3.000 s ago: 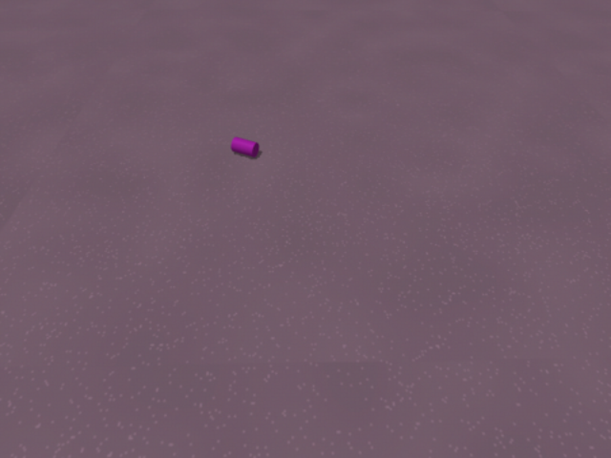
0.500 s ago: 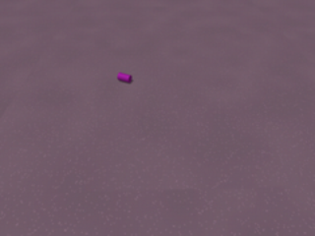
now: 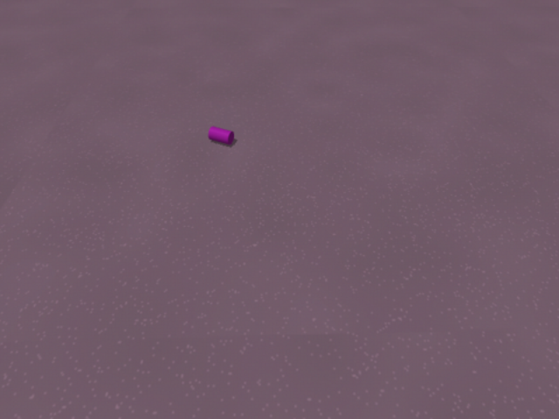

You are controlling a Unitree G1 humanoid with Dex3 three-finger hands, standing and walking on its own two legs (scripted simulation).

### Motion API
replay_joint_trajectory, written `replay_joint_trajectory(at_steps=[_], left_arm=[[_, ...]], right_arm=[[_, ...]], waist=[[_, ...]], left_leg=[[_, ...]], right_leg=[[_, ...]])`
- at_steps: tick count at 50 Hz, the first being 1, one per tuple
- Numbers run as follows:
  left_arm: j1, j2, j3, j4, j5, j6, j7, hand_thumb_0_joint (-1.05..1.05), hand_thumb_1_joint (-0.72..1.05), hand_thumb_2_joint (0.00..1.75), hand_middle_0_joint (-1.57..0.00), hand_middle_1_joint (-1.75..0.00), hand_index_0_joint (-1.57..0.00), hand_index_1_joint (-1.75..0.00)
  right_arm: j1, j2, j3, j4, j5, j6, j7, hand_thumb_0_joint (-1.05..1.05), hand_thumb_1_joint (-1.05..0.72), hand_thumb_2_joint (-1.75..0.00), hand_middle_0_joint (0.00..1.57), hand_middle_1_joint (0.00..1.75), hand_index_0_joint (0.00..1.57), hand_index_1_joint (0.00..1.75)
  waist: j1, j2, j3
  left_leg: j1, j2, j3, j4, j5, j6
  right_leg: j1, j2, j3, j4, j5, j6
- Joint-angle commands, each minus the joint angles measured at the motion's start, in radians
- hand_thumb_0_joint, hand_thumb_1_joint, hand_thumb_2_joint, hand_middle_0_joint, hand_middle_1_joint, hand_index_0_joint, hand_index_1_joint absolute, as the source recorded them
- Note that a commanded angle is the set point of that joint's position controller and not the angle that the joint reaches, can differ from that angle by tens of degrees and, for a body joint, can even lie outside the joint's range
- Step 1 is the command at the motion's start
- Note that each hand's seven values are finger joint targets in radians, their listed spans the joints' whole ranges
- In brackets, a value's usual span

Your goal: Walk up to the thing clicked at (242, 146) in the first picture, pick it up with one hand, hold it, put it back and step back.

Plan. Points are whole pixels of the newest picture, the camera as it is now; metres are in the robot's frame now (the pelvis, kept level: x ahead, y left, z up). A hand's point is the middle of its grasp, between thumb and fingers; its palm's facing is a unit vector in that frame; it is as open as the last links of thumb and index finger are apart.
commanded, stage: stand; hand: left
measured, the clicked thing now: (221, 135) +1.64 +0.32 -0.75
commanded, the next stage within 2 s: walk up in 0.72 s
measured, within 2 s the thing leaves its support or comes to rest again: neither
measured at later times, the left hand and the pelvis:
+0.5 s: hand out of the picture +0.08 +0.25 -0.15, palm faces -0.03 -0.94 -0.35, open 7.4 cm; pelvis +0.00 +0.00 +0.00, yaw +0 degrees
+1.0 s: hand out of the picture +0.07 +0.34 -0.15, palm faces -0.05 -0.92 -0.38, open 7.4 cm; pelvis +0.05 +0.05 -0.01, yaw -5 degrees
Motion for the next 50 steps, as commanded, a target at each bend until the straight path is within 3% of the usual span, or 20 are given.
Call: replay_joint_trajectory(at_steps=[1,35,36,37,38,39,40,41,43,46,48,49,50], left_arm=[[-0.032,0.214,0.037,-0.060,0.000,-0.018,0.020,0.00,0.90,0.90,-0.20,-0.30,-0.20,-0.30],[-0.039,0.217,0.037,-0.059,0.001,-0.020,0.023,0.00,0.90,0.90,-0.20,-0.30,-0.20,-0.30],[0.069,0.330,0.108,-0.112,0.009,-0.035,-0.003,0.00,0.90,0.90,-0.20,-0.30,-0.20,-0.30],[0.095,0.336,0.114,-0.095,0.021,-0.037,-0.014,0.00,0.90,0.90,-0.20,-0.30,-0.20,-0.30],[0.096,0.349,0.121,-0.100,0.024,-0.039,-0.020,0.00,0.90,0.90,-0.20,-0.30,-0.20,-0.30],[0.081,0.360,0.135,-0.111,0.026,-0.045,-0.020,0.00,0.90,0.90,-0.20,-0.30,-0.20,-0.30],[0.108,0.361,0.138,-0.123,0.023,-0.056,-0.015,0.00,0.90,0.90,-0.20,-0.30,-0.20,-0.30],[0.101,0.348,0.137,-0.137,0.023,-0.064,-0.015,0.00,0.90,0.90,-0.20,-0.30,-0.20,-0.30],[0.149,0.335,0.136,-0.142,0.017,-0.070,-0.014,0.00,0.90,0.90,-0.20,-0.30,-0.20,-0.30],[0.091,0.334,0.133,-0.188,0.014,-0.064,-0.018,0.00,0.90,0.90,-0.20,-0.30,-0.20,-0.30],[0.067,0.338,0.131,-0.208,0.011,-0.064,-0.020,0.00,0.90,0.90,-0.20,-0.30,-0.20,-0.30],[0.042,0.346,0.131,-0.221,0.014,-0.064,-0.021,0.00,0.90,0.90,-0.20,-0.30,-0.20,-0.30],[-0.015,0.348,0.129,-0.237,0.013,-0.063,-0.022,0.00,0.90,0.90,-0.20,-0.30,-0.20,-0.30]], right_arm=[[-0.031,-0.208,-0.044,-0.055,0.003,-0.019,-0.018,0.00,-0.90,-0.90,0.20,0.30,0.20,0.30],[-0.030,-0.201,-0.044,-0.059,0.003,-0.017,-0.018,0.00,-0.90,-0.90,0.20,0.30,0.20,0.30],[-0.034,-0.319,-0.129,-0.148,-0.031,-0.039,0.010,0.00,-0.90,-0.90,0.20,0.30,0.20,0.30],[-0.066,-0.304,-0.132,-0.154,-0.037,-0.038,0.023,0.00,-0.90,-0.90,0.20,0.30,0.20,0.30],[-0.084,-0.279,-0.127,-0.169,-0.041,-0.036,0.033,0.00,-0.90,-0.90,0.20,0.30,0.20,0.30],[-0.119,-0.246,-0.125,-0.195,-0.038,-0.031,0.043,0.00,-0.90,-0.90,0.20,0.30,0.20,0.30],[-0.135,-0.236,-0.124,-0.212,-0.043,-0.032,0.050,0.00,-0.90,-0.90,0.20,0.30,0.20,0.30],[-0.130,-0.237,-0.125,-0.218,-0.040,-0.037,0.052,0.00,-0.90,-0.90,0.20,0.30,0.20,0.30],[-0.116,-0.233,-0.128,-0.225,-0.038,-0.051,0.055,0.00,-0.90,-0.90,0.20,0.30,0.20,0.30],[-0.067,-0.250,-0.141,-0.238,-0.034,-0.049,0.070,0.00,-0.90,-0.90,0.20,0.30,0.20,0.30],[-0.062,-0.251,-0.147,-0.246,-0.031,-0.048,0.078,0.00,-0.90,-0.90,0.20,0.30,0.20,0.30],[-0.027,-0.255,-0.152,-0.244,-0.028,-0.047,0.079,0.00,-0.90,-0.90,0.20,0.30,0.20,0.30],[0.057,-0.252,-0.160,-0.228,-0.026,-0.048,0.077,0.00,-0.90,-0.90,0.20,0.30,0.20,0.30]], waist=[[-0.004,-0.011,-0.079],[-0.006,-0.009,-0.075],[0.004,0.030,-0.153],[0.022,0.005,-0.078],[0.033,-0.041,-0.001],[0.052,-0.123,0.057],[0.071,-0.124,0.082],[0.066,-0.117,0.097],[0.071,-0.135,0.042],[0.030,-0.179,0.014],[0.015,-0.194,0.030],[-0.009,-0.206,0.027],[-0.068,-0.190,0.015]], left_leg=[[0.018,0.112,-0.079,-0.024,0.165,0.038],[0.017,0.113,-0.075,-0.026,0.170,0.039],[0.032,0.073,-0.016,0.119,-0.345,0.094],[-0.103,0.063,-0.014,0.185,-0.475,0.106],[-0.232,0.021,0.015,0.253,-0.468,0.086],[-0.423,-0.007,0.031,0.419,-0.376,0.061],[-0.534,0.020,-0.041,0.490,-0.300,0.045],[-0.598,0.052,-0.067,0.501,-0.242,0.036],[-0.582,0.060,-0.082,0.486,-0.228,0.029],[-0.432,0.061,-0.068,0.401,-0.254,0.020],[-0.340,0.058,-0.042,0.338,-0.207,0.020],[-0.260,0.062,-0.031,0.312,-0.143,0.021],[-0.103,0.062,-0.015,0.245,-0.046,0.026]], right_leg=[[0.017,-0.137,0.103,-0.038,0.192,-0.021],[0.022,-0.138,0.103,-0.040,0.214,-0.019],[-0.006,-0.118,0.173,0.011,-0.292,-0.072],[-0.061,-0.171,0.269,-0.022,-0.503,-0.105],[-0.077,-0.222,0.379,-0.079,-0.620,-0.135],[0.003,-0.294,0.503,-0.166,-0.698,-0.181],[0.069,-0.340,0.581,-0.197,-0.660,-0.225],[0.126,-0.348,0.581,-0.183,-0.537,-0.253],[0.192,-0.294,0.508,-0.160,-0.371,-0.237],[0.077,-0.245,0.398,-0.130,-0.327,-0.202],[-0.034,-0.210,0.325,-0.113,-0.304,-0.179],[-0.104,-0.202,0.296,-0.096,-0.279,-0.163],[-0.227,-0.180,0.251,-0.032,-0.281,-0.142]])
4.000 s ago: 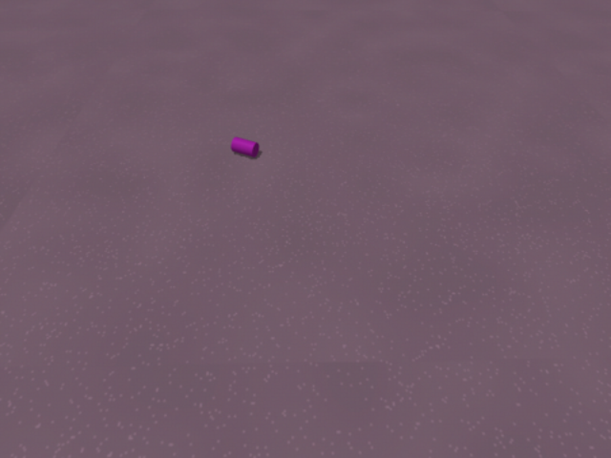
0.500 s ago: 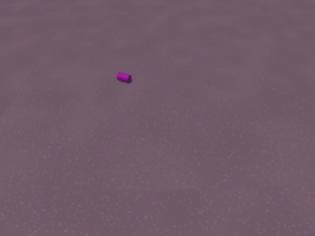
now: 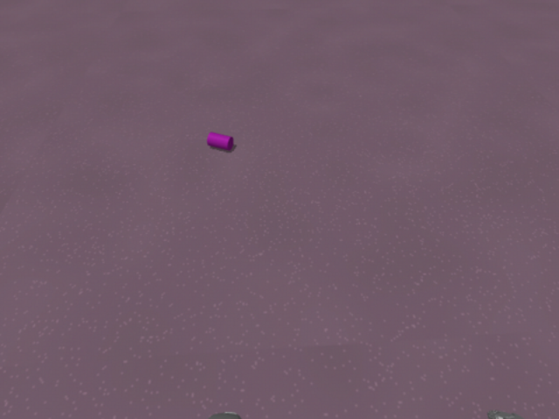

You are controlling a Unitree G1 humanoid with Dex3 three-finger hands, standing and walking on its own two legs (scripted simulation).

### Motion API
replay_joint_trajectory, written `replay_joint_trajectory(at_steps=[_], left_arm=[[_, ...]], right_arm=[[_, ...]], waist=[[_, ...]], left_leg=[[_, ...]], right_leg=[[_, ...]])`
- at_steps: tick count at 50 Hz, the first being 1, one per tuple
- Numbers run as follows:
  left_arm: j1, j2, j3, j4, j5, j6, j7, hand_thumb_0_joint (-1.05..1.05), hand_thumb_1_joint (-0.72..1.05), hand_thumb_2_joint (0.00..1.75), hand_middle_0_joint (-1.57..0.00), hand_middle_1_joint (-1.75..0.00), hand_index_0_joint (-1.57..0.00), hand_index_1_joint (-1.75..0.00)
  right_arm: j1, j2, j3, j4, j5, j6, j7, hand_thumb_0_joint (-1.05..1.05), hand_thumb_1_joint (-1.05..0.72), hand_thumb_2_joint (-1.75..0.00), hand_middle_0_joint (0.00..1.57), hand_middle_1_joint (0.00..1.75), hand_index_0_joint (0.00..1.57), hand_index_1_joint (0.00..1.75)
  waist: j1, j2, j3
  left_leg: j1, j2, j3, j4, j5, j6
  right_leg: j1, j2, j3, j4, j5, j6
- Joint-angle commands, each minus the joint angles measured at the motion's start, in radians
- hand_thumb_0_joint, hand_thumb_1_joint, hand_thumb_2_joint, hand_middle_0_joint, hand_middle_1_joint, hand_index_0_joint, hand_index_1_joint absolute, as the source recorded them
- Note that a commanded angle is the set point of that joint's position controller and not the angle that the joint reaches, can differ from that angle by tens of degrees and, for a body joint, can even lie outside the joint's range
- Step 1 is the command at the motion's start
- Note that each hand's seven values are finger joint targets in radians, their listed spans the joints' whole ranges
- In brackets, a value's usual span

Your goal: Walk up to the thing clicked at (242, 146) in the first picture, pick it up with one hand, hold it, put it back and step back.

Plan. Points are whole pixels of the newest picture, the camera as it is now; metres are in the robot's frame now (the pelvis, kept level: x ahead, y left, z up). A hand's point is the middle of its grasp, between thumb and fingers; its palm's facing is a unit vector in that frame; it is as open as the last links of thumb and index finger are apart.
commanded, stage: walk up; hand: left
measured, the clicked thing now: (220, 141) +1.57 +0.39 -0.74
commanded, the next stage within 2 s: none
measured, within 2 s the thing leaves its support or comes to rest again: neither
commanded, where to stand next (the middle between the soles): +1.11 +0.17 m, yaw -17 degrees
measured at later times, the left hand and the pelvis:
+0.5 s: hand (119, 295) +0.34 +0.32 -0.12, palm faces -0.21 -0.88 -0.42, open 7.4 cm; pelvis +0.20 +0.06 -0.01, yaw -9 degrees
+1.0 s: hand (131, 227) +0.54 +0.38 -0.17, palm faces -0.23 -0.88 -0.41, open 7.4 cm; pelvis +0.45 +0.09 -0.03, yaw -13 degrees
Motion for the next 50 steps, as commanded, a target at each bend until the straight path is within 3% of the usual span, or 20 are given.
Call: replay_joint_trajectory(at_steps=[1,2,3,4,5,6,10,16,21,24,26,27,29,30,35,41,45,48,49,50], left_arm=[[-0.217,0.268,0.051,-0.145,-0.006,-0.023,0.017,0.00,0.90,0.90,-0.20,-0.30,-0.20,-0.30],[-0.193,0.217,0.034,-0.149,0.001,-0.021,0.017,0.00,0.90,0.90,-0.20,-0.30,-0.20,-0.30],[-0.116,0.130,0.007,-0.146,0.003,-0.022,0.023,0.00,0.90,0.90,-0.20,-0.30,-0.20,-0.30],[-0.066,0.152,0.003,-0.143,-0.014,-0.018,0.032,0.00,0.90,0.90,-0.20,-0.30,-0.20,-0.30],[-0.033,0.237,0.015,-0.134,-0.014,-0.014,0.035,0.00,0.90,0.90,-0.20,-0.30,-0.20,-0.30],[-0.035,0.257,0.019,-0.127,-0.016,-0.016,0.034,0.00,0.90,0.90,-0.20,-0.30,-0.20,-0.30],[0.027,0.267,0.040,-0.053,-0.030,-0.015,0.003,0.00,0.90,0.90,-0.20,-0.30,-0.20,-0.30],[-0.111,0.227,0.036,-0.134,-0.020,-0.009,-0.016,0.00,0.90,0.90,-0.20,-0.30,-0.20,-0.30],[-0.235,0.202,0.028,-0.174,-0.024,-0.020,-0.018,0.00,0.90,0.90,-0.20,-0.30,-0.20,-0.30],[-0.208,0.183,0.025,-0.176,-0.026,-0.030,-0.012,0.00,0.90,0.90,-0.20,-0.30,-0.20,-0.30],[-0.073,0.208,0.040,-0.137,-0.024,-0.036,0.005,0.00,0.90,0.90,-0.20,-0.30,-0.20,-0.30],[0.042,0.253,0.063,-0.107,-0.022,-0.043,0.018,0.00,0.90,0.90,-0.20,-0.30,-0.20,-0.30],[0.171,0.376,0.100,-0.119,-0.021,-0.046,0.042,0.00,0.90,0.90,-0.20,-0.30,-0.20,-0.30],[0.112,0.390,0.102,-0.133,-0.032,-0.040,0.047,0.00,0.90,0.90,-0.20,-0.30,-0.20,-0.30],[-0.045,0.276,0.056,-0.184,-0.043,-0.055,0.054,0.00,0.90,0.90,-0.20,-0.30,-0.20,-0.30],[-0.073,0.316,0.064,-0.220,-0.018,-0.079,0.045,0.00,0.90,0.90,-0.20,-0.30,-0.20,-0.30],[-0.067,0.330,0.062,-0.207,-0.014,-0.078,0.045,0.00,0.90,0.90,-0.20,-0.30,-0.20,-0.30],[-0.095,0.288,0.045,-0.220,-0.005,-0.070,0.053,0.00,0.90,0.90,-0.20,-0.30,-0.20,-0.30],[-0.030,0.205,0.021,-0.213,-0.011,-0.068,0.055,0.00,0.90,0.90,-0.20,-0.30,-0.20,-0.30],[0.033,0.142,-0.001,-0.218,-0.034,-0.060,0.059,0.00,0.90,0.90,-0.20,-0.30,-0.20,-0.30]], right_arm=[[0.106,-0.151,-0.066,-0.061,0.011,-0.036,-0.008,0.00,-0.90,-0.90,0.20,0.30,0.20,0.30],[0.242,-0.194,-0.089,-0.023,0.004,-0.041,-0.018,0.00,-0.90,-0.90,0.20,0.30,0.20,0.30],[0.360,-0.261,-0.105,-0.006,-0.010,-0.048,-0.032,0.00,-0.90,-0.90,0.20,0.30,0.20,0.30],[0.248,-0.313,-0.105,-0.061,-0.012,-0.053,-0.035,0.00,-0.90,-0.90,0.20,0.30,0.20,0.30],[0.082,-0.333,-0.103,-0.111,0.011,-0.050,-0.028,0.00,-0.90,-0.90,0.20,0.30,0.20,0.30],[0.011,-0.320,-0.097,-0.131,0.021,-0.047,-0.026,0.00,-0.90,-0.90,0.20,0.30,0.20,0.30],[0.026,-0.184,-0.054,-0.143,0.032,-0.065,-0.032,0.00,-0.90,-0.90,0.20,0.30,0.20,0.30],[0.102,-0.202,-0.060,-0.148,0.028,-0.071,-0.030,0.00,-0.90,-0.90,0.20,0.30,0.20,0.30],[0.147,-0.196,-0.057,-0.165,0.024,-0.065,-0.031,0.00,-0.90,-0.90,0.20,0.30,0.20,0.30],[0.148,-0.198,-0.058,-0.179,0.018,-0.052,-0.034,0.00,-0.90,-0.90,0.20,0.30,0.20,0.30],[0.145,-0.183,-0.050,-0.201,0.022,-0.043,-0.038,0.00,-0.90,-0.90,0.20,0.30,0.20,0.30],[0.172,-0.143,-0.032,-0.208,0.023,-0.044,-0.035,0.00,-0.90,-0.90,0.20,0.30,0.20,0.30],[0.208,-0.130,-0.012,-0.236,0.027,-0.038,-0.038,0.00,-0.90,-0.90,0.20,0.30,0.20,0.30],[0.176,-0.203,-0.029,-0.219,0.024,-0.030,-0.047,0.00,-0.90,-0.90,0.20,0.30,0.20,0.30],[0.181,-0.145,-0.028,-0.177,0.029,-0.017,-0.027,0.00,-0.90,-0.90,0.20,0.30,0.20,0.30],[0.069,-0.132,-0.046,-0.218,0.017,-0.007,0.014,0.00,-0.90,-0.90,0.20,0.30,0.20,0.30],[0.040,-0.139,-0.066,-0.219,0.011,-0.022,0.023,0.00,-0.90,-0.90,0.20,0.30,0.20,0.30],[0.277,-0.197,-0.100,-0.146,0.002,-0.028,0.010,0.00,-0.90,-0.90,0.20,0.30,0.20,0.30],[0.395,-0.267,-0.124,-0.122,-0.006,-0.035,-0.004,0.00,-0.90,-0.90,0.20,0.30,0.20,0.30],[0.344,-0.332,-0.126,-0.157,0.000,-0.044,-0.014,0.00,-0.90,-0.90,0.20,0.30,0.20,0.30]], waist=[[-0.156,-0.158,-0.009],[-0.224,-0.007,-0.079],[-0.252,0.261,-0.141],[-0.182,0.282,-0.101],[-0.116,0.209,-0.053],[-0.078,0.179,0.017],[-0.053,0.107,0.054],[-0.089,0.081,0.077],[-0.114,0.014,0.101],[-0.095,0.013,0.042],[-0.020,-0.079,-0.058],[0.032,-0.171,-0.154],[0.073,-0.323,-0.226],[0.068,-0.248,-0.184],[-0.046,-0.150,0.001],[-0.042,-0.205,0.055],[-0.057,-0.179,0.001],[-0.196,-0.011,-0.114],[-0.254,0.221,-0.153],[-0.201,0.400,-0.117]], left_leg=[[0.381,-0.010,0.066,-0.175,0.219,0.006],[0.613,-0.014,0.042,-0.182,0.187,0.016],[0.665,0.135,-0.187,-0.328,-0.096,0.032],[0.508,0.323,-0.551,-0.531,-0.450,0.081],[0.341,0.373,-0.610,-0.596,-0.576,0.161],[0.225,0.374,-0.573,-0.610,-0.588,0.192],[0.194,0.174,-0.165,-0.528,-0.228,0.122],[0.302,0.211,-0.085,-0.551,-0.116,0.172],[0.295,0.205,0.005,-0.497,0.084,0.157],[0.333,0.181,0.070,-0.357,0.343,0.144],[0.275,0.132,0.139,-0.109,0.508,0.111],[0.177,0.066,0.190,0.110,0.450,0.076],[-0.283,-0.105,0.097,0.471,-0.166,0.012],[-0.292,-0.032,-0.004,0.545,-0.178,0.007],[-0.129,0.042,-0.005,0.430,0.048,0.016],[-0.086,0.096,0.045,0.127,0.165,-0.020],[0.093,0.065,0.099,-0.005,0.249,-0.004],[0.435,0.003,0.121,-0.058,0.154,0.036],[0.535,0.100,-0.051,-0.206,-0.059,0.067],[0.555,0.310,-0.476,-0.398,-0.179,0.109]], right_leg=[[-0.395,-0.122,0.079,0.035,-0.168,-0.127],[-0.553,-0.056,0.039,0.265,-0.174,-0.096],[-0.640,0.091,-0.021,0.615,-0.286,-0.076],[-0.701,0.107,-0.004,0.787,-0.259,-0.062],[-0.622,0.016,0.038,0.812,-0.218,-0.074],[-0.585,-0.037,0.027,0.828,-0.174,-0.075],[-0.498,-0.064,-0.014,0.664,0.012,-0.025],[-0.555,-0.070,-0.046,0.439,0.058,0.004],[-0.471,-0.090,-0.097,0.282,0.141,-0.023],[-0.347,-0.048,-0.156,0.209,0.104,-0.049],[-0.077,-0.007,-0.190,0.115,0.134,-0.066],[0.137,-0.023,-0.164,0.098,0.121,-0.084],[0.420,-0.407,0.548,-0.016,-0.003,-0.258],[0.305,-0.452,0.624,-0.028,-0.044,-0.330],[-0.106,-0.241,0.138,-0.050,0.230,-0.219],[-0.252,-0.224,0.033,-0.104,0.005,-0.222],[-0.286,-0.221,0.003,-0.017,0.068,-0.181],[-0.405,-0.174,-0.038,0.341,0.151,-0.130],[-0.505,-0.059,-0.116,0.677,0.085,-0.079],[-0.716,0.103,-0.083,0.851,-0.243,-0.051]])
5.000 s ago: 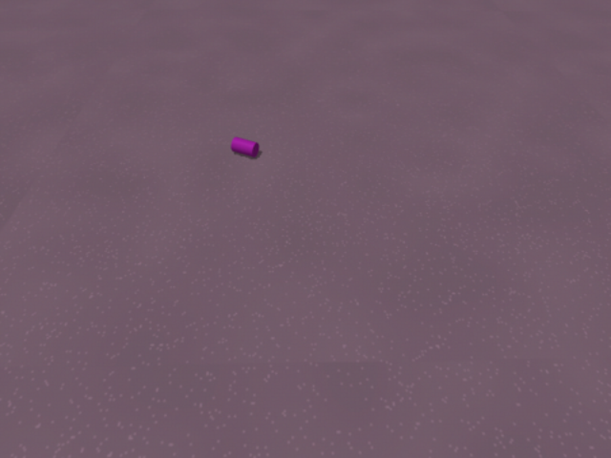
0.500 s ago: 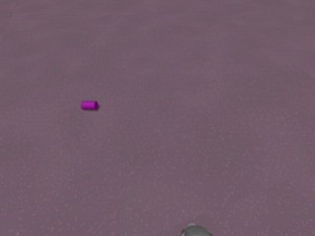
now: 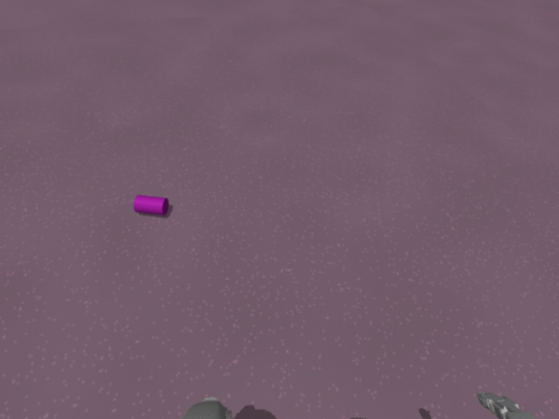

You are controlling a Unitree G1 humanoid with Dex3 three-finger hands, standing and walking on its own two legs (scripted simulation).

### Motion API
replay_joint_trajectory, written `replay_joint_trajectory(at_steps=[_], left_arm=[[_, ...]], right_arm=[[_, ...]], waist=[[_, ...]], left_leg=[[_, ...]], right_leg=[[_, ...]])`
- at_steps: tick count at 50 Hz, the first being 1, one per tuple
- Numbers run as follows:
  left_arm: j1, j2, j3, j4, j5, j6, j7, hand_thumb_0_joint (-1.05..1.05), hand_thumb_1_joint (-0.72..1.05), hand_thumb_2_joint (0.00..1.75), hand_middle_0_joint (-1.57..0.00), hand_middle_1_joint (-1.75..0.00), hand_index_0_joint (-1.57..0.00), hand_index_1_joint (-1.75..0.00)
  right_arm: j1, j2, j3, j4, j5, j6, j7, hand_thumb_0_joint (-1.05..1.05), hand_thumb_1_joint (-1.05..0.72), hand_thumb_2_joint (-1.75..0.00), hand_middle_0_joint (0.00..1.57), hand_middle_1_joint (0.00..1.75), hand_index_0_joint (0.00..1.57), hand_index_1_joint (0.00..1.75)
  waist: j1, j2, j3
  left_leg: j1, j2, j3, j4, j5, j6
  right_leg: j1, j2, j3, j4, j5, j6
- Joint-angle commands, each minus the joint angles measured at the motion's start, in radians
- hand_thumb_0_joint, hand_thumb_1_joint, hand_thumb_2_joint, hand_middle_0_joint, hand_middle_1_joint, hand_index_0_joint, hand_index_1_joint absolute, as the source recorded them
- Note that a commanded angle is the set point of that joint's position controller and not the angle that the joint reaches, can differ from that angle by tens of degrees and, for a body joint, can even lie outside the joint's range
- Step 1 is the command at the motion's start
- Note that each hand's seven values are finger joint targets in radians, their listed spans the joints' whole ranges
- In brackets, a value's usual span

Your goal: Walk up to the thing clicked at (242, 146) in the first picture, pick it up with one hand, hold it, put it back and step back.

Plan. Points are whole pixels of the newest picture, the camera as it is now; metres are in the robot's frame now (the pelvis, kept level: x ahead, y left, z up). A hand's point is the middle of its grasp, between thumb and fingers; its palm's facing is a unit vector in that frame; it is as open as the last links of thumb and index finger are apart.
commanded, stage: walk up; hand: left
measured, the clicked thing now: (151, 205) +1.03 +0.53 -0.71
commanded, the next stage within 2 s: none
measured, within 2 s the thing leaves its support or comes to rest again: neither
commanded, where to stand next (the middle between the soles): +0.63 +0.23 m, yaw -5 degrees
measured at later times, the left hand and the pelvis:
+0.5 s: hand (102, 289) +0.34 +0.32 -0.11, palm faces -0.09 -0.89 -0.45, open 7.4 cm; pelvis +0.21 +0.05 +0.01, yaw -3 degrees
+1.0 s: hand (50, 259) +0.41 +0.45 -0.13, palm faces -0.06 -0.89 -0.45, open 7.4 cm; pelvis +0.37 +0.15 +0.00, yaw -2 degrees
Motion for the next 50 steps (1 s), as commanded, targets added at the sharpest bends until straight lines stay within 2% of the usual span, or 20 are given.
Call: replay_joint_trajectory(at_steps=[1,2,5,9,13,19,21,22,23,24,25,26,29,31,37,42,45,47,49,50], left_arm=[[0.034,0.175,0.032,-0.095,-0.023,-0.018,0.050,0.00,0.90,0.90,-0.20,-0.30,-0.20,-0.30],[0.003,0.210,0.029,-0.082,-0.019,-0.013,0.052,0.00,0.90,0.90,-0.20,-0.30,-0.20,-0.30],[0.041,0.205,0.042,-0.036,-0.047,-0.003,0.022,0.00,0.90,0.90,-0.20,-0.30,-0.20,-0.30],[0.033,0.156,0.033,-0.042,-0.036,0.015,0.015,0.00,0.90,0.90,-0.20,-0.30,-0.20,-0.30],[-0.095,0.139,0.030,-0.097,-0.026,0.020,0.007,0.00,0.90,0.90,-0.20,-0.30,-0.20,-0.30],[-0.133,0.113,0.036,-0.119,-0.023,0.009,0.005,0.00,0.90,0.90,-0.20,-0.30,-0.20,-0.30],[-0.017,0.121,0.049,-0.087,-0.021,0.002,0.015,0.00,0.90,0.90,-0.20,-0.30,-0.20,-0.30],[0.083,0.159,0.067,-0.064,-0.015,-0.007,0.026,0.00,0.90,0.90,-0.20,-0.30,-0.20,-0.30],[0.167,0.244,0.099,-0.053,-0.009,-0.015,0.040,0.00,0.90,0.90,-0.20,-0.30,-0.20,-0.30],[0.169,0.285,0.102,-0.082,-0.015,-0.016,0.051,0.00,0.90,0.90,-0.20,-0.30,-0.20,-0.30],[0.086,0.291,0.097,-0.097,-0.021,-0.009,0.056,0.00,0.90,0.90,-0.20,-0.30,-0.20,-0.30],[0.046,0.269,0.090,-0.110,-0.031,-0.009,0.058,0.00,0.90,0.90,-0.20,-0.30,-0.20,-0.30],[-0.032,0.208,0.070,-0.125,-0.027,-0.027,0.056,0.00,0.90,0.90,-0.20,-0.30,-0.20,-0.30],[-0.053,0.195,0.068,-0.126,-0.020,-0.037,0.047,0.00,0.90,0.90,-0.20,-0.30,-0.20,-0.30],[-0.017,0.217,0.085,-0.140,-0.001,-0.052,0.038,0.00,0.90,0.90,-0.20,-0.30,-0.20,-0.30],[0.012,0.248,0.086,-0.141,0.002,-0.047,0.035,0.00,0.90,0.90,-0.20,-0.30,-0.20,-0.30],[-0.037,0.272,0.084,-0.150,-0.002,-0.036,0.040,0.00,0.90,0.90,-0.20,-0.30,-0.20,-0.30],[-0.010,0.197,0.054,-0.157,-0.002,-0.023,0.041,0.00,0.90,0.90,-0.20,-0.30,-0.20,-0.30],[0.072,0.105,0.022,-0.154,-0.026,-0.012,0.044,0.00,0.90,0.90,-0.20,-0.30,-0.20,-0.30],[0.045,0.187,0.038,-0.124,-0.012,-0.003,0.059,0.00,0.90,0.90,-0.20,-0.30,-0.20,-0.30]], right_arm=[[0.194,-0.362,-0.105,-0.037,0.036,-0.030,-0.044,0.00,-0.90,-0.90,0.20,0.30,0.20,0.30],[0.131,-0.326,-0.095,-0.058,0.041,-0.023,-0.049,0.00,-0.90,-0.90,0.20,0.30,0.20,0.30],[0.057,-0.211,-0.045,-0.073,0.037,-0.036,-0.059,0.00,-0.90,-0.90,0.20,0.30,0.20,0.30],[0.113,-0.193,-0.037,-0.071,0.035,-0.046,-0.063,0.00,-0.90,-0.90,0.20,0.30,0.20,0.30],[0.131,-0.193,-0.034,-0.081,0.023,-0.040,-0.063,0.00,-0.90,-0.90,0.20,0.30,0.20,0.30],[0.137,-0.183,-0.031,-0.112,0.013,-0.014,-0.063,0.00,-0.90,-0.90,0.20,0.30,0.20,0.30],[0.129,-0.180,-0.029,-0.127,0.023,-0.007,-0.067,0.00,-0.90,-0.90,0.20,0.30,0.20,0.30],[0.128,-0.150,-0.016,-0.139,0.027,-0.007,-0.065,0.00,-0.90,-0.90,0.20,0.30,0.20,0.30],[0.176,-0.098,0.004,-0.150,0.029,-0.009,-0.063,0.00,-0.90,-0.90,0.20,0.30,0.20,0.30],[0.231,-0.096,0.012,-0.143,0.024,0.000,-0.063,0.00,-0.90,-0.90,0.20,0.30,0.20,0.30],[0.217,-0.202,-0.012,-0.122,0.018,0.021,-0.069,0.00,-0.90,-0.90,0.20,0.30,0.20,0.30],[0.174,-0.217,-0.021,-0.110,0.016,0.025,-0.072,0.00,-0.90,-0.90,0.20,0.30,0.20,0.30],[0.190,-0.171,-0.008,-0.069,0.039,0.028,-0.057,0.00,-0.90,-0.90,0.20,0.30,0.20,0.30],[0.203,-0.153,-0.007,-0.054,0.032,0.036,-0.046,0.00,-0.90,-0.90,0.20,0.30,0.20,0.30],[0.108,-0.146,-0.018,-0.082,0.016,0.037,-0.027,0.00,-0.90,-0.90,0.20,0.30,0.20,0.30],[-0.022,-0.143,-0.018,-0.114,0.006,0.018,-0.009,0.00,-0.90,-0.90,0.20,0.30,0.20,0.30],[0.070,-0.157,-0.032,-0.085,0.002,0.013,-0.011,0.00,-0.90,-0.90,0.20,0.30,0.20,0.30],[0.232,-0.217,-0.058,-0.020,-0.002,0.000,-0.024,0.00,-0.90,-0.90,0.20,0.30,0.20,0.30],[0.238,-0.340,-0.080,-0.059,0.005,-0.007,-0.044,0.00,-0.90,-0.90,0.20,0.30,0.20,0.30],[0.200,-0.346,-0.083,-0.060,0.035,-0.001,-0.044,0.00,-0.90,-0.90,0.20,0.30,0.20,0.30]], waist=[[-0.127,0.361,-0.138],[-0.105,0.278,-0.082],[-0.042,0.190,-0.017],[-0.049,0.198,-0.055],[-0.072,0.166,0.021],[-0.066,0.113,0.021],[-0.001,0.038,-0.064],[0.054,-0.039,-0.137],[0.083,-0.209,-0.217],[0.061,-0.231,-0.224],[0.052,-0.092,-0.180],[0.042,-0.041,-0.104],[-0.019,-0.041,0.003],[-0.038,-0.070,0.033],[-0.015,-0.096,0.016],[0.019,-0.120,0.006],[-0.055,-0.114,-0.063],[-0.134,0.111,-0.146],[-0.119,0.396,-0.124],[-0.107,0.327,-0.095]], left_leg=[[0.562,0.347,-0.708,-0.476,-0.413,0.193],[0.426,0.330,-0.613,-0.476,-0.421,0.181],[0.295,0.156,-0.230,-0.446,-0.080,0.053],[0.424,0.145,-0.132,-0.423,0.157,0.117],[0.384,0.150,-0.086,-0.458,0.183,0.158],[0.346,0.137,-0.037,-0.330,0.343,0.129],[0.352,0.113,-0.013,-0.145,0.417,0.104],[0.289,0.061,0.023,0.044,0.355,0.085],[0.084,-0.041,0.051,0.293,0.085,0.047],[-0.117,-0.120,-0.038,0.427,-0.376,0.025],[-0.160,-0.077,-0.140,0.519,-0.385,0.027],[-0.156,-0.053,-0.167,0.559,-0.359,0.027],[-0.084,-0.033,-0.208,0.462,-0.176,0.031],[-0.027,-0.043,-0.181,0.423,-0.116,0.013],[-0.089,0.013,-0.138,0.230,-0.025,-0.029],[0.008,0.055,-0.091,0.003,-0.033,-0.004],[0.162,0.020,-0.035,-0.076,-0.056,0.028],[0.428,-0.048,-0.026,-0.190,-0.093,0.056],[0.525,0.274,-0.622,-0.435,-0.260,0.164],[0.437,0.322,-0.662,-0.430,-0.335,0.252]], right_leg=[[-0.597,0.144,0.050,0.600,-0.061,-0.082],[-0.576,0.092,0.069,0.606,0.007,-0.086],[-0.440,0.062,0.081,0.428,0.182,-0.071],[-0.447,0.073,0.025,0.306,0.233,-0.031],[-0.441,0.069,-0.027,0.128,0.238,-0.022],[-0.232,0.094,-0.122,-0.090,0.306,-0.052],[-0.048,0.118,-0.128,-0.198,0.355,-0.070],[0.122,0.096,-0.096,-0.250,0.364,-0.089],[0.309,-0.090,0.211,-0.292,0.258,-0.145],[0.394,-0.304,0.568,-0.355,0.186,-0.224],[0.278,-0.354,0.691,-0.392,0.016,-0.328],[0.161,-0.327,0.625,-0.435,-0.034,-0.329],[-0.016,-0.158,0.255,-0.433,0.247,-0.180],[-0.115,-0.115,0.138,-0.448,0.340,-0.179],[-0.076,-0.121,0.053,-0.442,0.264,-0.218],[-0.083,-0.143,0.032,-0.356,0.321,-0.218],[-0.098,-0.160,0.036,-0.241,0.394,-0.199],[-0.207,-0.060,-0.052,0.113,0.408,-0.143],[-0.560,0.184,-0.093,0.459,-0.085,-0.062],[-0.535,0.098,-0.017,0.529,-0.111,-0.080]])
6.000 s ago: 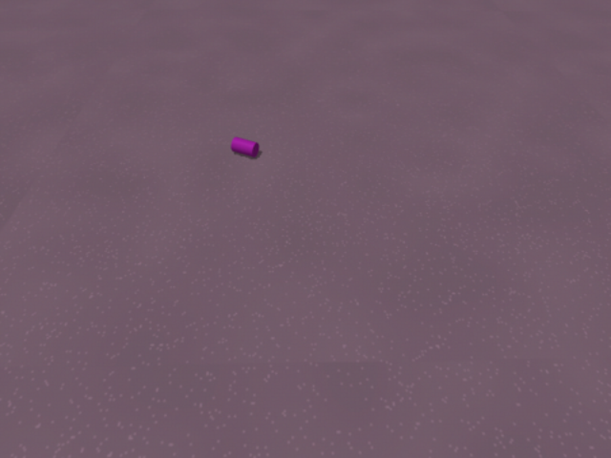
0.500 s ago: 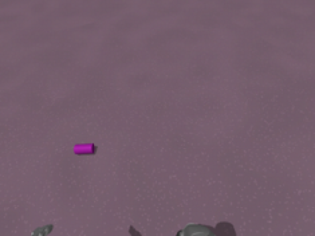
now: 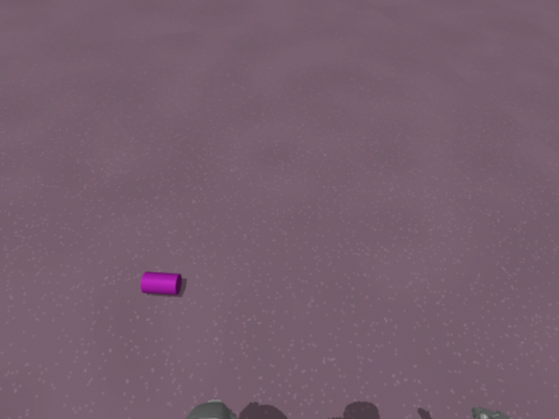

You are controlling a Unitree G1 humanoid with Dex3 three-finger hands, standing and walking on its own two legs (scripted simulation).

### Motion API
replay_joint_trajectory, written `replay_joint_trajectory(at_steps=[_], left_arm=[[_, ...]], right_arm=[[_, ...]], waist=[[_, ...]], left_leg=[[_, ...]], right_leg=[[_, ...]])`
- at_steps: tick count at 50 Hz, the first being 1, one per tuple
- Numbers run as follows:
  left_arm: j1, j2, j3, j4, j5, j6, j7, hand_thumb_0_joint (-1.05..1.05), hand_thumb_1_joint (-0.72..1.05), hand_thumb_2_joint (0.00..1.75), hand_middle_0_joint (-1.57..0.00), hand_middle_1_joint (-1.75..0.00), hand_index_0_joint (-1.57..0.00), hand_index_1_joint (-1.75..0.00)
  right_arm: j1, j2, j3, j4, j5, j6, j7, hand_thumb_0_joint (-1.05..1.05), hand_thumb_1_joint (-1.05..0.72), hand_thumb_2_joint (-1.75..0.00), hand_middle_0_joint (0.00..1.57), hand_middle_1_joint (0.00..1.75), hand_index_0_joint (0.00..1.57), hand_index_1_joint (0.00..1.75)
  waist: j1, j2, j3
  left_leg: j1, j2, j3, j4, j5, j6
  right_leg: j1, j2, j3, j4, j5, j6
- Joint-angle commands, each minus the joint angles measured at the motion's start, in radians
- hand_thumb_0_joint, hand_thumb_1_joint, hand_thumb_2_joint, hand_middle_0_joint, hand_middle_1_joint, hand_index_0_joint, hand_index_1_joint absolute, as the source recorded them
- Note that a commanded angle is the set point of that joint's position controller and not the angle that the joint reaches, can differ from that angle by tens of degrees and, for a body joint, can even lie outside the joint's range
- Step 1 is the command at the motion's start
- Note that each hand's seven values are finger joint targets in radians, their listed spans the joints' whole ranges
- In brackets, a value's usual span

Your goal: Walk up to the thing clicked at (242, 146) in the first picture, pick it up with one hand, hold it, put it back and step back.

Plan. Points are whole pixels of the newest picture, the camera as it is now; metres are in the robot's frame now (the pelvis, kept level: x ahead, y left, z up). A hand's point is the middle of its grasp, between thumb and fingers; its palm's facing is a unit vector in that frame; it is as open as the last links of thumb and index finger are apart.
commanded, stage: walk up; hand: left
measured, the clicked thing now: (161, 283) +0.64 +0.41 -0.71
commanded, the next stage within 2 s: none
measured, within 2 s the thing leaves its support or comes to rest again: neither
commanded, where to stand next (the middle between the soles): +0.25 +0.09 m, yaw -2 degrees
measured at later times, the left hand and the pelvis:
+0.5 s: hand (57, 375) +0.20 +0.34 -0.10, palm faces -0.01 -0.86 -0.51, open 7.4 cm; pelvis +0.13 +0.05 +0.01, yaw -1 degrees
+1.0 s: hand (63, 352) +0.25 +0.37 -0.16, palm faces -0.05 -0.94 -0.34, open 7.4 cm; pelvis +0.17 +0.11 +0.00, yaw -2 degrees
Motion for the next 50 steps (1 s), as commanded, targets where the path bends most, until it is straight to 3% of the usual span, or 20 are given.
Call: replay_joint_trajectory(at_steps=[1,4,12,16,17,18,19,21,24,28,35,36,37,38,40,42,45,47,49,50], left_arm=[[-0.003,0.213,0.029,-0.081,-0.005,-0.017,0.033,0.00,0.90,0.90,-0.20,-0.30,-0.20,-0.30],[0.065,0.186,0.032,-0.033,-0.027,-0.015,0.007,0.00,0.90,0.90,-0.20,-0.30,-0.20,-0.30],[-0.007,0.136,0.031,-0.067,-0.005,-0.024,0.007,0.00,0.90,0.90,-0.20,-0.30,-0.20,-0.30],[0.125,0.124,0.043,-0.035,-0.009,-0.044,0.025,0.00,0.90,0.90,-0.20,-0.30,-0.20,-0.30],[0.192,0.170,0.062,-0.018,-0.005,-0.051,0.035,0.00,0.90,0.90,-0.20,-0.30,-0.20,-0.30],[0.250,0.248,0.089,-0.018,0.005,-0.058,0.048,0.00,0.90,0.90,-0.20,-0.30,-0.20,-0.30],[0.185,0.302,0.085,-0.053,0.009,-0.053,0.059,0.00,0.90,0.90,-0.20,-0.30,-0.20,-0.30],[0.056,0.285,0.074,-0.095,-0.005,-0.035,0.061,0.00,0.90,0.90,-0.20,-0.30,-0.20,-0.30],[-0.012,0.204,0.048,-0.117,-0.001,-0.036,0.053,0.00,0.90,0.90,-0.20,-0.30,-0.20,-0.30],[-0.067,0.172,0.040,-0.128,0.018,-0.032,0.035,0.00,0.90,0.90,-0.20,-0.30,-0.20,-0.30],[-0.150,0.138,0.018,-0.109,0.005,0.043,0.005,0.00,0.90,0.90,-0.20,-0.30,-0.20,-0.30],[-0.127,0.091,0.007,-0.103,-0.001,0.055,0.005,0.00,0.90,0.90,-0.20,-0.30,-0.20,-0.30],[-0.094,0.038,-0.009,-0.101,-0.017,0.064,0.005,0.00,0.90,0.90,-0.20,-0.30,-0.20,-0.30],[-0.114,0.125,0.015,-0.069,-0.016,0.077,0.015,0.00,0.90,0.90,-0.20,-0.30,-0.20,-0.30],[-0.118,0.157,0.026,-0.021,-0.013,0.079,0.009,0.00,0.90,0.90,-0.20,-0.30,-0.20,-0.30],[-0.078,0.125,0.021,0.013,-0.019,0.073,0.004,0.00,0.90,0.90,-0.20,-0.30,-0.20,-0.30],[-0.094,0.102,0.017,0.046,-0.011,0.064,0.004,0.00,0.90,0.90,-0.20,-0.30,-0.20,-0.30],[-0.101,0.111,0.016,0.062,0.001,0.050,0.010,0.00,0.90,0.90,-0.20,-0.30,-0.20,-0.30],[-0.163,0.171,0.025,0.050,0.010,0.044,0.009,0.00,0.90,0.90,-0.20,-0.30,-0.20,-0.30],[-0.221,0.168,0.015,0.043,-0.002,0.048,0.003,0.00,0.90,0.90,-0.20,-0.30,-0.20,-0.30]], right_arm=[[0.133,-0.332,-0.099,-0.061,0.042,-0.011,-0.038,0.00,-0.90,-0.90,0.20,0.30,0.20,0.30],[0.033,-0.230,-0.054,-0.085,0.039,-0.026,-0.052,0.00,-0.90,-0.90,0.20,0.30,0.20,0.30],[0.099,-0.237,-0.057,-0.118,0.019,-0.019,-0.045,0.00,-0.90,-0.90,0.20,0.30,0.20,0.30],[0.025,-0.201,-0.040,-0.163,0.025,0.000,-0.041,0.00,-0.90,-0.90,0.20,0.30,0.20,0.30],[0.034,-0.161,-0.026,-0.172,0.035,0.001,-0.038,0.00,-0.90,-0.90,0.20,0.30,0.20,0.30],[0.069,-0.111,-0.012,-0.184,0.044,0.000,-0.038,0.00,-0.90,-0.90,0.20,0.30,0.20,0.30],[0.113,-0.106,-0.007,-0.169,0.041,0.019,-0.049,0.00,-0.90,-0.90,0.20,0.30,0.20,0.30],[0.127,-0.211,-0.042,-0.132,0.025,0.052,-0.064,0.00,-0.90,-0.90,0.20,0.30,0.20,0.30],[0.135,-0.211,-0.046,-0.075,0.038,0.053,-0.061,0.00,-0.90,-0.90,0.20,0.30,0.20,0.30],[0.144,-0.165,-0.031,-0.031,0.048,0.045,-0.064,0.00,-0.90,-0.90,0.20,0.30,0.20,0.30],[0.120,-0.165,-0.022,0.056,0.037,-0.008,-0.096,0.00,-0.90,-0.90,0.20,0.30,0.20,0.30],[0.109,-0.196,-0.025,0.056,0.029,-0.019,-0.105,0.00,-0.90,-0.90,0.20,0.30,0.20,0.30],[0.065,-0.268,-0.027,0.034,0.013,-0.033,-0.111,0.00,-0.90,-0.90,0.20,0.30,0.20,0.30],[0.010,-0.334,-0.034,0.025,0.031,-0.031,-0.111,0.00,-0.90,-0.90,0.20,0.30,0.20,0.30],[-0.092,-0.276,-0.018,0.023,0.032,-0.029,-0.114,0.00,-0.90,-0.90,0.20,0.30,0.20,0.30],[-0.096,-0.232,0.001,0.032,0.024,-0.038,-0.117,0.00,-0.90,-0.90,0.20,0.30,0.20,0.30],[-0.087,-0.239,0.003,0.056,0.032,-0.034,-0.118,0.00,-0.90,-0.90,0.20,0.30,0.20,0.30],[-0.089,-0.197,0.017,0.061,0.048,-0.026,-0.121,0.00,-0.90,-0.90,0.20,0.30,0.20,0.30],[-0.050,-0.161,0.029,0.072,0.063,-0.031,-0.128,0.00,-0.90,-0.90,0.20,0.30,0.20,0.30],[-0.050,-0.152,0.030,0.089,0.065,-0.032,-0.129,0.00,-0.90,-0.90,0.20,0.30,0.20,0.30]], waist=[[-0.090,0.252,-0.075],[-0.019,0.177,-0.008],[-0.062,0.189,-0.036],[0.028,0.096,-0.095],[0.069,-0.002,-0.147],[0.097,-0.196,-0.191],[0.049,-0.217,-0.157],[0.009,-0.084,-0.077],[-0.016,-0.074,-0.012],[-0.018,-0.157,-0.045],[-0.038,-0.122,-0.099],[-0.033,0.001,-0.099],[-0.002,0.197,-0.096],[-0.023,0.203,-0.077],[0.014,0.172,-0.018],[0.028,0.240,-0.059],[0.022,0.255,-0.140],[0.027,0.187,-0.191],[-0.012,0.063,-0.230],[-0.039,0.044,-0.238]], left_leg=[[0.276,0.332,-0.571,-0.424,-0.251,0.278],[0.168,0.154,-0.226,-0.393,-0.045,0.174],[0.239,0.197,-0.173,-0.340,0.224,0.278],[0.154,0.130,-0.093,-0.118,0.343,0.210],[0.112,0.071,-0.047,0.036,0.304,0.164],[-0.027,-0.024,-0.001,0.279,0.078,0.098],[-0.187,-0.122,-0.073,0.387,-0.295,0.045],[-0.189,-0.038,-0.136,0.502,-0.346,0.043],[-0.139,-0.034,-0.190,0.459,-0.196,0.025],[-0.034,-0.043,-0.133,0.279,-0.128,0.001],[0.259,-0.070,-0.010,-0.150,0.057,-0.005],[0.243,0.001,-0.130,-0.248,0.007,0.018],[0.179,0.209,-0.473,-0.355,-0.018,0.084],[0.009,0.294,-0.585,-0.405,-0.148,0.208],[-0.070,0.231,-0.464,-0.382,-0.206,0.213],[0.067,0.165,-0.328,-0.301,0.011,0.161],[0.144,0.159,-0.277,-0.189,0.287,0.162],[0.150,0.123,-0.199,-0.091,0.400,0.111],[0.110,0.042,-0.125,-0.052,0.319,0.050],[0.187,0.024,-0.108,-0.123,0.171,0.046]], right_leg=[[-0.417,0.074,0.046,0.408,-0.100,-0.045],[-0.327,0.037,0.055,0.270,0.077,-0.032],[-0.236,0.040,-0.060,-0.084,0.116,0.011],[0.053,0.110,-0.094,-0.306,0.312,-0.007],[0.186,0.085,-0.045,-0.386,0.372,-0.009],[0.299,-0.091,0.243,-0.486,0.301,-0.042],[0.291,-0.312,0.599,-0.552,0.303,-0.126],[0.119,-0.336,0.570,-0.546,0.095,-0.265],[-0.015,-0.169,0.284,-0.570,0.074,-0.171],[-0.081,-0.102,0.092,-0.505,0.208,-0.164],[-0.233,-0.057,0.029,-0.198,0.160,-0.109],[-0.246,-0.014,-0.002,-0.099,0.129,-0.073],[-0.275,0.091,-0.012,0.030,0.020,-0.011],[-0.179,0.090,0.067,0.083,-0.132,-0.012],[-0.127,0.046,0.077,0.093,-0.100,-0.016],[-0.163,0.056,0.054,0.017,-0.038,-0.015],[-0.047,0.077,0.001,-0.200,0.028,-0.009],[0.074,0.059,0.035,-0.371,0.249,-0.019],[0.130,-0.034,0.156,-0.315,0.531,-0.070],[0.041,-0.049,0.144,-0.290,0.461,-0.085]])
